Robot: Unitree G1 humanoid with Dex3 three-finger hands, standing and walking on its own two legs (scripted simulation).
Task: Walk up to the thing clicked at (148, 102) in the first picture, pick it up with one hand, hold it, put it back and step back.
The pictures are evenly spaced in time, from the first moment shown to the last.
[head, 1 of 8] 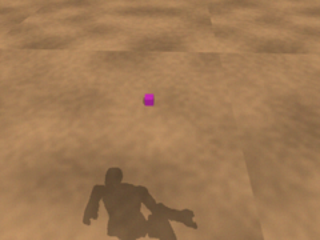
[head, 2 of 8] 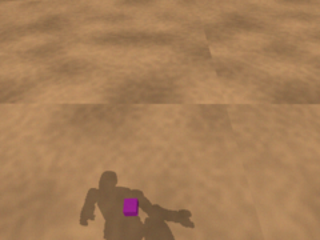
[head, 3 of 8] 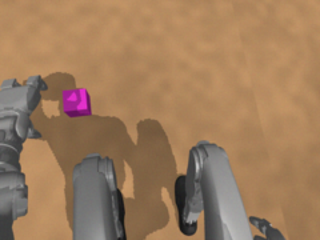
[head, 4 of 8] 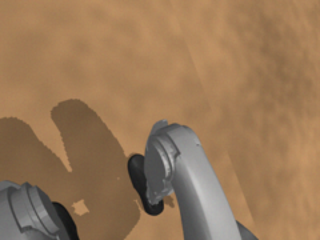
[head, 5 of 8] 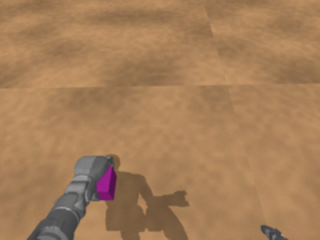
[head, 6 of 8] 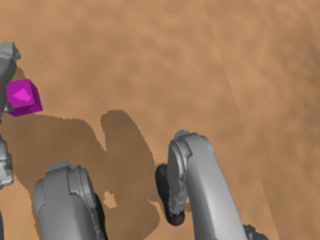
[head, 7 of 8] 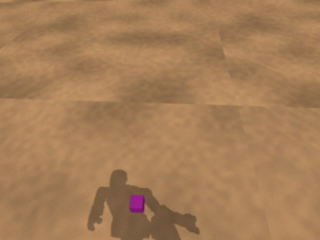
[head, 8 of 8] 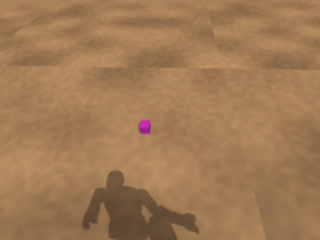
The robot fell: no
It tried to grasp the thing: yes
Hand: left
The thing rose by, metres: 0.66
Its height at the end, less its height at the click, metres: +0.00
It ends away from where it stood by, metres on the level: 0.01
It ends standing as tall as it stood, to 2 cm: yes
